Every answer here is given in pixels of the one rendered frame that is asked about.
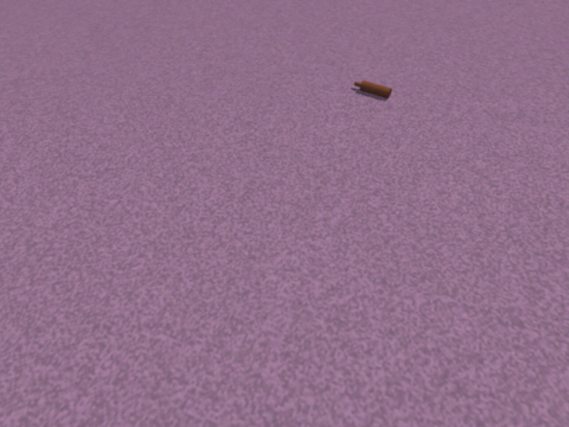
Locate bottle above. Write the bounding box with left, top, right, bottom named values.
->
left=354, top=81, right=392, bottom=99

